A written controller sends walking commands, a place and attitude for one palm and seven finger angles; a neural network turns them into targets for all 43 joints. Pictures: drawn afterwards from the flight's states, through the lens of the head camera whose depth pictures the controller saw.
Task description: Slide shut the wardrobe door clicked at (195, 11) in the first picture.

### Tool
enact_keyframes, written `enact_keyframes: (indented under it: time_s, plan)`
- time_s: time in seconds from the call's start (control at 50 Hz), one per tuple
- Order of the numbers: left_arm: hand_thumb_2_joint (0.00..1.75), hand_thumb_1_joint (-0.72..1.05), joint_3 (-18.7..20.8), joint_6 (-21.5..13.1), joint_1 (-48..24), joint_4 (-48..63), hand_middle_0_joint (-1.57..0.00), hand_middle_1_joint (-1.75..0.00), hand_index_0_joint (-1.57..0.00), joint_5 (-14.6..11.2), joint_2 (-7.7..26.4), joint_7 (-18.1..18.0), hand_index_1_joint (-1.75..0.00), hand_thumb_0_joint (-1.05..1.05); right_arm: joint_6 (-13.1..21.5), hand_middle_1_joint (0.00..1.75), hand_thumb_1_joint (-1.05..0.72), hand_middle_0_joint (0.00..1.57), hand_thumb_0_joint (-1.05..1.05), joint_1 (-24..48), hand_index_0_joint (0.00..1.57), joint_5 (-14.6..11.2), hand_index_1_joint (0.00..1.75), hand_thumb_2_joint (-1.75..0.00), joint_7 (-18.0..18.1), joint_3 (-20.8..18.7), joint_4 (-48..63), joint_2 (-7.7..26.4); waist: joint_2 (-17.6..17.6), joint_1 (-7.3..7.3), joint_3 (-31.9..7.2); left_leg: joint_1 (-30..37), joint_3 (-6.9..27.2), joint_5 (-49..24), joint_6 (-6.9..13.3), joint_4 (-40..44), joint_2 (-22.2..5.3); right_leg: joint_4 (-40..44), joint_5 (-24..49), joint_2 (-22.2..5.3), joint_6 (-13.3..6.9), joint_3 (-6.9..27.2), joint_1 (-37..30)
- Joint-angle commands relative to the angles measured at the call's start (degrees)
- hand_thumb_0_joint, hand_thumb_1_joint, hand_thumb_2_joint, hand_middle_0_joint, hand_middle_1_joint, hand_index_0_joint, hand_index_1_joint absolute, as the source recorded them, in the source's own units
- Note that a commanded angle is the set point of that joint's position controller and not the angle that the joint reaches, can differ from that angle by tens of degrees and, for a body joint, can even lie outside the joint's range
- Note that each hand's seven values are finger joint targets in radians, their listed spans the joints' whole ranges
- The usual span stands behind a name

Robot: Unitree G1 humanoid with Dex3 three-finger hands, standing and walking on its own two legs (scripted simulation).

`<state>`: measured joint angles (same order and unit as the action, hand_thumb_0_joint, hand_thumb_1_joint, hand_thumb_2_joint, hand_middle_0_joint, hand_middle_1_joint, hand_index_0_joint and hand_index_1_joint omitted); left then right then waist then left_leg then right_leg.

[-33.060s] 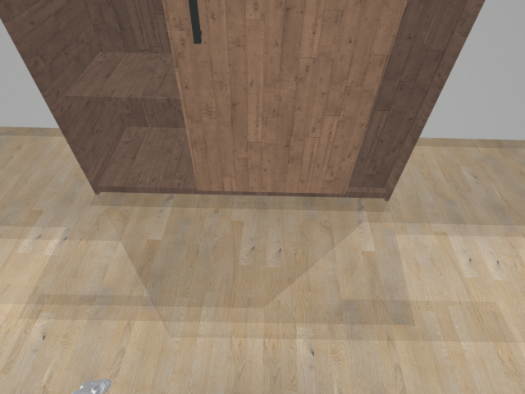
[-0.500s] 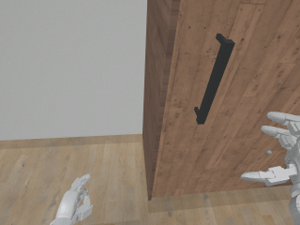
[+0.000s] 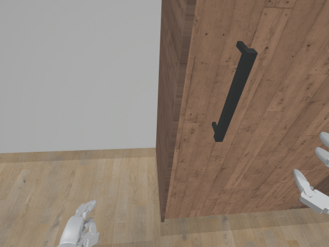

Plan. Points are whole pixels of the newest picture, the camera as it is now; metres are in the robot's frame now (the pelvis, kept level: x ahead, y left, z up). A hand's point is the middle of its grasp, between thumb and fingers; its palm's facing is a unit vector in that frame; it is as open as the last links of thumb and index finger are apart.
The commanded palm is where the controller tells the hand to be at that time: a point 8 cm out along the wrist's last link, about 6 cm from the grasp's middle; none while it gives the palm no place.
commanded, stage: draw the hand back to the body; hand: right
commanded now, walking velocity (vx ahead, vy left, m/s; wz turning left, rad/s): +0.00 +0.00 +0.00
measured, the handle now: (228, 97) +0.43 -0.16 +0.18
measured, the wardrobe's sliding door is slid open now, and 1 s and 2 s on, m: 0.00 0.00 0.00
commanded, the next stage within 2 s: step back with the hand held close in 0.44 s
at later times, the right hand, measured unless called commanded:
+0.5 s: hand (313, 195) +0.18 -0.25 +0.16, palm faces +0.45 +0.82 -0.36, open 7.4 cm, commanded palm +0.13 -0.29 +0.17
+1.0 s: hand (319, 196) +0.18 -0.26 +0.16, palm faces +0.33 +0.80 -0.50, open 7.4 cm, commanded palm +0.12 -0.31 +0.17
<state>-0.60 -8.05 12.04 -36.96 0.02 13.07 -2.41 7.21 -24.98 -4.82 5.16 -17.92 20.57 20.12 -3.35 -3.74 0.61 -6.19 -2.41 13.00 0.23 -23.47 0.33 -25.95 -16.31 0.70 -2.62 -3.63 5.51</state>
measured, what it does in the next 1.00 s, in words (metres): stands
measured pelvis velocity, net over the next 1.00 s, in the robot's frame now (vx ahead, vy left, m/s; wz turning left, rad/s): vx -0.04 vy -0.02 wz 0.05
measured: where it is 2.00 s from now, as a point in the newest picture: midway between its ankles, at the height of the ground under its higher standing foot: outside the picture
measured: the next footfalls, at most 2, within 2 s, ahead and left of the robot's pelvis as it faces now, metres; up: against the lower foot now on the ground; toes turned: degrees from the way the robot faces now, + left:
left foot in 1.56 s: -0.16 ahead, +0.11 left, +0.00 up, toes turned +3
right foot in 1.92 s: -0.13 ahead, -0.13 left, +0.00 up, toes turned +3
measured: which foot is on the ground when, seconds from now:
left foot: down 0.00-1.00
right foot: down 0.00-1.00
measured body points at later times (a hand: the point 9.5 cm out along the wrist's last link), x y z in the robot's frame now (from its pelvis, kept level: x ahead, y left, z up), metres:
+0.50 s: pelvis -0.01 +0.01 +0.00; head -0.03 +0.02 +0.45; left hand +0.18 +0.23 -0.08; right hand +0.15 -0.29 +0.18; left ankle +0.00 +0.12 -0.74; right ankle -0.02 -0.08 -0.74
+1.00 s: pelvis -0.04 -0.02 -0.01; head -0.02 -0.02 +0.44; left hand +0.11 +0.24 -0.08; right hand +0.15 -0.31 +0.18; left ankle +0.00 +0.12 -0.74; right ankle -0.02 -0.08 -0.74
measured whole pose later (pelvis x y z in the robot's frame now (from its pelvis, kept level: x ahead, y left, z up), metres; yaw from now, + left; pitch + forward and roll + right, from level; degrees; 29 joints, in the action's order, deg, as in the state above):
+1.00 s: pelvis -0.04 -0.02 -0.01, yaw +3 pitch +0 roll +0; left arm 1.3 -2.9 12.9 -31.3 0.1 13.2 -3.5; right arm 12.8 -31.0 -2.1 6.7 -24.1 27.4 25.4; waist 0.9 -0.1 2.0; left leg -18.2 1.3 10.8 -1.2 -29.3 -0.5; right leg -29.6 -14.5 1.4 -4.6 -7.4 15.4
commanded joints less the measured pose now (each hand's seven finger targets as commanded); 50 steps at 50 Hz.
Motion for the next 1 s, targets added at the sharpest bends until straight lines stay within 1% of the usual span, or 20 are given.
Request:
enact_keyframes:
  time_s: [0.0,0.04,0.08,0.14,0.16,0.22,0.3,0.34,0.52,0.54,0.56,0.58,0.6,0.66,0.7,0.78,0.8,0.82,0.9,0.98]
  plan:
    - [0.90,0.90,2.7,-3.2,-7.2,9.6,-0.20,-0.30,-0.20,-0.3,6.3,-0.6,-0.30,0.00,3.7,0.34,-0.83,0.20,0.00,4.1,0.20,0.1,0.34,-0.87,1.3,-7.5,14.4,10.7,-1.5,-0.57,-5.0,1.5,1.8,-10.6,1.4,2.3,-1.0,4.5,17.1,-3.5,2.8,4.4,0.8]
    - [0.90,0.90,2.6,-3.3,-7.0,9.4,-0.20,-0.30,-0.20,-0.2,6.2,-0.8,-0.30,0.00,3.6,0.30,-0.90,0.20,0.00,2.8,0.20,0.0,0.30,-0.90,1.5,-8.1,14.3,11.0,-1.9,-0.65,-4.4,1.5,1.7,-10.9,1.5,2.4,-0.9,4.5,17.4,-3.5,2.9,4.4,1.0]
    - [0.90,0.90,2.6,-3.1,-7.0,9.3,-0.20,-0.30,-0.20,-0.3,6.2,-0.8,-0.30,0.00,3.4,0.30,-0.90,0.20,0.00,3.3,0.20,0.0,0.30,-0.90,1.5,-7.0,13.2,9.9,0.9,-0.26,-3.5,0.8,1.7,-10.6,1.3,2.7,-1.0,4.3,16.6,-3.4,2.6,4.3,1.4]
    - [0.90,0.90,2.6,-3.0,-7.2,9.0,-0.20,-0.30,-0.20,-0.3,6.3,-1.1,-0.30,0.00,3.1,0.30,-0.90,0.20,0.00,4.8,0.20,0.2,0.30,-0.90,1.6,-6.5,12.4,9.8,0.2,-0.04,-1.9,0.0,1.9,-8.6,1.3,3.4,-1.0,4.6,14.0,-3.3,2.4,4.3,1.8]
    - [0.90,0.90,2.7,-3.1,-7.2,9.3,-0.20,-0.30,-0.20,-0.3,6.3,-1.1,-0.30,0.00,3.2,0.30,-0.90,0.20,0.00,5.1,0.20,0.1,0.30,-0.90,1.7,-7.0,13.2,10.3,0.1,-0.18,-3.3,0.5,2.0,-8.7,1.3,3.4,-1.1,4.5,13.6,-3.1,2.1,4.1,1.1]
    - [0.90,0.90,2.5,-3.3,-7.4,9.1,-0.20,-0.30,-0.20,-0.2,6.3,-1.1,-0.30,0.00,3.3,0.30,-0.90,0.20,0.00,5.5,0.20,0.3,0.30,-0.90,1.8,-7.0,14.0,10.7,-1.4,-0.40,-3.7,1.3,2.0,-8.5,1.5,3.4,-1.0,4.6,13.6,-3.0,2.4,4.4,1.1]
    - [0.90,0.90,2.5,-3.3,-7.6,9.1,-0.20,-0.30,-0.20,-0.1,5.9,-1.2,-0.30,0.00,3.1,0.30,-0.90,0.20,0.00,4.3,0.20,0.0,0.30,-0.90,1.8,-7.4,13.1,10.5,-0.3,-0.50,-3.6,1.3,2.3,-8.3,1.4,4.0,-1.2,4.5,12.7,-2.8,1.9,3.9,1.2]
    - [0.90,0.90,2.4,-3.3,-7.8,9.1,-0.20,-0.30,-0.20,-0.2,5.9,-1.1,-0.30,0.00,3.2,0.30,-0.90,0.20,0.00,4.4,0.20,0.0,0.30,-0.90,1.7,-7.3,13.2,10.5,-1.4,-0.47,-2.4,1.2,2.5,-7.9,1.5,4.4,-1.1,4.6,12.3,-2.8,2.0,3.9,1.8]
    - [0.90,0.90,2.6,-3.5,-7.9,9.3,-0.20,-0.30,-0.20,-0.3,5.8,-1.2,-0.30,0.00,3.4,0.30,-0.90,0.20,0.00,4.2,0.20,0.0,0.30,-0.90,1.6,-7.6,12.7,10.8,-0.5,-0.57,-1.7,1.0,2.5,-6.0,1.5,5.2,-1.1,5.1,10.5,-2.8,1.9,3.8,1.6]
    - [0.90,0.90,2.5,-3.5,-8.0,8.9,-0.20,-0.30,-0.20,-0.2,6.1,-1.3,-0.30,0.00,3.6,0.30,-0.90,0.20,0.00,8.8,0.20,0.1,0.30,-0.90,1.9,-8.5,13.1,12.2,-0.8,-0.18,-2.2,0.9,2.7,-5.5,1.4,5.5,-1.1,5.2,9.8,-2.6,1.8,3.9,1.6]
    - [0.90,0.90,1.8,-2.8,-6.9,11.2,-0.20,-0.30,-0.20,-0.9,6.7,-1.3,-0.30,0.00,6.9,0.30,-0.90,0.20,0.00,17.9,0.20,0.5,0.30,-0.90,2.6,-17.2,18.1,21.0,0.3,1.61,3.8,-6.3,11.2,-7.0,1.2,9.8,-3.7,4.5,2.2,-3.2,0.4,3.5,5.6]
    - [0.90,0.90,1.7,-2.2,-6.2,8.9,-0.20,-0.30,-0.20,-0.4,5.5,-1.2,-0.30,0.00,7.7,0.30,-0.90,0.20,0.00,12.5,0.20,0.7,0.30,-0.90,2.2,-13.6,12.3,16.0,4.0,2.34,3.1,-7.7,12.3,-6.1,1.5,11.1,-5.2,2.7,1.3,-2.4,0.1,4.1,4.3]
    - [0.90,0.90,2.0,-1.7,-5.9,9.1,-0.20,-0.30,-0.20,-0.2,5.9,-0.9,-0.30,0.00,7.7,0.30,-0.90,0.20,0.00,7.7,0.20,1.3,0.30,-0.90,1.8,-11.2,9.3,12.9,5.7,2.33,1.7,-8.8,13.0,-6.6,1.5,11.4,-5.8,1.6,2.2,-2.5,0.0,3.6,2.8]
    - [0.90,0.90,3.1,-0.6,-5.8,10.9,-0.20,-0.30,-0.20,-0.1,6.9,-0.7,-0.30,0.00,8.3,0.30,-0.90,0.20,0.00,2.5,0.20,1.8,0.30,-0.90,1.4,-8.6,9.8,10.2,2.3,2.05,-4.6,-5.8,11.2,-13.7,1.1,7.6,-6.3,2.0,7.4,-3.5,0.1,2.9,1.8]
    - [0.90,0.90,3.4,0.3,-5.6,11.8,-0.20,-0.30,-0.20,-0.2,7.2,-0.8,-0.30,0.00,8.3,0.30,-0.90,0.20,0.00,-0.1,0.20,1.9,0.30,-0.90,1.9,-9.1,10.8,10.8,2.3,1.95,-7.7,-3.6,9.5,-17.5,0.6,4.5,-5.6,3.0,11.0,-4.5,0.1,3.3,2.3]
    - [0.90,0.90,3.9,2.0,-5.8,13.7,-0.20,-0.30,-0.20,-0.4,6.9,-1.2,-0.30,0.00,8.3,0.30,-0.90,0.20,0.00,-3.3,0.20,2.0,0.30,-0.90,2.7,-12.8,13.8,13.7,4.3,1.96,-10.1,-1.4,7.9,-22.1,0.0,0.0,-4.6,3.4,15.5,-5.8,-0.1,4.5,5.3]
    - [0.90,0.90,4.1,2.2,-5.8,14.0,-0.20,-0.30,-0.20,-0.4,6.9,-1.2,-0.30,0.00,8.4,0.30,-0.90,0.20,0.00,-3.8,0.20,2.0,0.30,-0.90,2.8,-13.3,15.1,14.1,3.2,2.01,-10.4,-1.0,8.0,-23.0,0.0,-1.1,-4.6,3.3,16.1,-6.1,-0.2,4.7,6.2]
    - [0.90,0.90,4.1,2.5,-6.0,14.3,-0.20,-0.30,-0.20,-0.3,7.0,-1.4,-0.30,0.00,8.7,0.30,-0.90,0.20,0.00,-3.7,0.20,2.2,0.30,-0.90,3.1,-14.9,16.5,15.8,1.9,1.76,-10.9,0.0,7.6,-22.6,-0.1,-2.2,-4.2,3.6,16.5,-6.2,-0.2,5.4,7.4]
    - [0.90,0.90,4.3,2.2,-5.4,15.2,-0.20,-0.30,-0.20,-0.2,7.0,-1.5,-0.30,0.00,9.3,0.30,-0.90,0.20,0.00,-5.3,0.20,2.4,0.30,-0.90,3.4,-15.3,19.3,14.9,-3.2,1.57,-10.6,2.2,6.4,-19.6,-0.6,-8.7,-2.3,5.5,15.0,-8.7,-1.1,7.3,13.6]
    - [0.90,0.90,4.3,1.2,-4.3,14.5,-0.20,-0.30,-0.20,0.0,7.2,-1.6,-0.30,0.00,9.3,0.30,-0.90,0.20,0.00,-4.5,0.20,2.6,0.30,-0.90,3.3,-14.5,18.2,13.2,-3.1,1.97,-7.2,1.1,6.3,-11.9,-0.8,-13.7,-1.8,6.9,7.0,-11.1,-2.4,8.8,20.6]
